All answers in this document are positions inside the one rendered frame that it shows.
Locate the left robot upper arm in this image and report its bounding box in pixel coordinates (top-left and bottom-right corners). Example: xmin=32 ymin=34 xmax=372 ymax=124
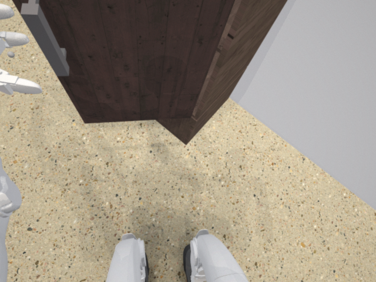
xmin=0 ymin=167 xmax=22 ymax=282

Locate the cupboard door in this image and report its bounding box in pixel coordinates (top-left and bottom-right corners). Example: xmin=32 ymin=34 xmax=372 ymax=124
xmin=12 ymin=0 xmax=235 ymax=123

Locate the robot thigh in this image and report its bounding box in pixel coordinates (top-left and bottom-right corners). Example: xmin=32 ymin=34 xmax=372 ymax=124
xmin=106 ymin=238 xmax=146 ymax=282
xmin=190 ymin=234 xmax=249 ymax=282

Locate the left robot hand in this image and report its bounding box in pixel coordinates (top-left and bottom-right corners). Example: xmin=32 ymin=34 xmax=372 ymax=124
xmin=0 ymin=4 xmax=42 ymax=95

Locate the robot right thigh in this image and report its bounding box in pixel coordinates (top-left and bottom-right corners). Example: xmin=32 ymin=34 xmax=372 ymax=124
xmin=190 ymin=234 xmax=249 ymax=282

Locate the handle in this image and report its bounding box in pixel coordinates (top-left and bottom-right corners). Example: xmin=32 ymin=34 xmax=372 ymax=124
xmin=21 ymin=0 xmax=69 ymax=76

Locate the robot left thigh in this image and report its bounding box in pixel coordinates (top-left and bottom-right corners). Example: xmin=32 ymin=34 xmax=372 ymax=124
xmin=106 ymin=238 xmax=146 ymax=282

